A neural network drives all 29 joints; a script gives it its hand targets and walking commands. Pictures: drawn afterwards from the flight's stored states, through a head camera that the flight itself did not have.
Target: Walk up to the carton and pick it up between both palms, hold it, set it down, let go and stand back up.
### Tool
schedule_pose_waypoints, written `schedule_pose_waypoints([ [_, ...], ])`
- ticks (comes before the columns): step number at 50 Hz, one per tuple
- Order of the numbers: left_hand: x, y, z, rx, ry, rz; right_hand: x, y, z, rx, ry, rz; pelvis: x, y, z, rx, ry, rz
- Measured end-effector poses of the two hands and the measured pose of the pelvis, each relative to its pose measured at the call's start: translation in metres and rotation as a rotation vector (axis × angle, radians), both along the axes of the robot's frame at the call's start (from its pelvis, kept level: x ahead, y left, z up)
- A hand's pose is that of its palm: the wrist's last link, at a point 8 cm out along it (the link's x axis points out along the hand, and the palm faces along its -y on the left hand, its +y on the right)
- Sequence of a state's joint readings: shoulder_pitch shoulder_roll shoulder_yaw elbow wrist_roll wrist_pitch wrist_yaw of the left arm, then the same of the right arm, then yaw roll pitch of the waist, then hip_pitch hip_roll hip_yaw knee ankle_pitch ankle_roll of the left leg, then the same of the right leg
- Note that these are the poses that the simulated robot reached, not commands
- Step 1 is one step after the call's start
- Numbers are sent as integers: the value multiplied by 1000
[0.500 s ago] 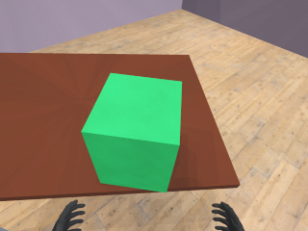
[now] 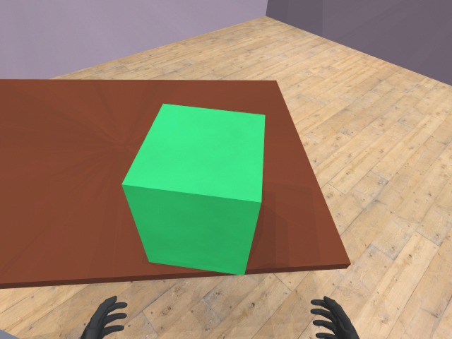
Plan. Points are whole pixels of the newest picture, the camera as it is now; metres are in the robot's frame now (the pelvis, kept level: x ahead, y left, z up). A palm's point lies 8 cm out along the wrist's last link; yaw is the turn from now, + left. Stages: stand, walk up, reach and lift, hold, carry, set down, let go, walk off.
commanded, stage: stand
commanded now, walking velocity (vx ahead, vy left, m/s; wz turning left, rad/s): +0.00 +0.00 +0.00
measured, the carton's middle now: (204, 191) +0.39 +0.03 +0.04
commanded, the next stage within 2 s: none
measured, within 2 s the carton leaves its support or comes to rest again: neither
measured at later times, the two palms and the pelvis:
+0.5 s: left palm out of the picture +0.02 +0.29 -0.11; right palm out of the picture +0.06 -0.29 -0.11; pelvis -0.01 +0.00 +0.00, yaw +3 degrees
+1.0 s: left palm out of the picture -0.02 +0.28 -0.12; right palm out of the picture +0.01 -0.30 -0.12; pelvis -0.04 -0.02 +0.00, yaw +4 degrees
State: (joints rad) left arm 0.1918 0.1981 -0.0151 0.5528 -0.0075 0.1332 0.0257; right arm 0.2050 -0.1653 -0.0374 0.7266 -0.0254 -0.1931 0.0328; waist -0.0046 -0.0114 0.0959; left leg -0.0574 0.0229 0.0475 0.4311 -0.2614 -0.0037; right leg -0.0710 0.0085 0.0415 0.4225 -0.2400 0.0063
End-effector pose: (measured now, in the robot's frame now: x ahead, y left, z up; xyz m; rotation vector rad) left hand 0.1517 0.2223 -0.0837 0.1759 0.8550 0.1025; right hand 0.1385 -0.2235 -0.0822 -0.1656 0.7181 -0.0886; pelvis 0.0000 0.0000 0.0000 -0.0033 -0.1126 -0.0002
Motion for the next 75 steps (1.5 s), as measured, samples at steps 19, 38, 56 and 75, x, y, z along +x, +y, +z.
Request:
schedule_pose_waypoints([
  [19,-108,74,-22,161,202,116,-68,-72,-23,-156,360,-79,-6,-4,-2,5,21,49],
  [38,-147,55,-31,121,274,116,-93,-61,-34,-127,427,-34,-30,-9,1,5,13,65],
  [56,-181,51,-36,122,348,145,-136,-80,-39,-152,529,-49,-45,-19,1,2,23,70],
  [75,-166,46,-37,111,338,143,-129,-83,-37,-160,528,-45,-41,-23,1,0,35,69],
])
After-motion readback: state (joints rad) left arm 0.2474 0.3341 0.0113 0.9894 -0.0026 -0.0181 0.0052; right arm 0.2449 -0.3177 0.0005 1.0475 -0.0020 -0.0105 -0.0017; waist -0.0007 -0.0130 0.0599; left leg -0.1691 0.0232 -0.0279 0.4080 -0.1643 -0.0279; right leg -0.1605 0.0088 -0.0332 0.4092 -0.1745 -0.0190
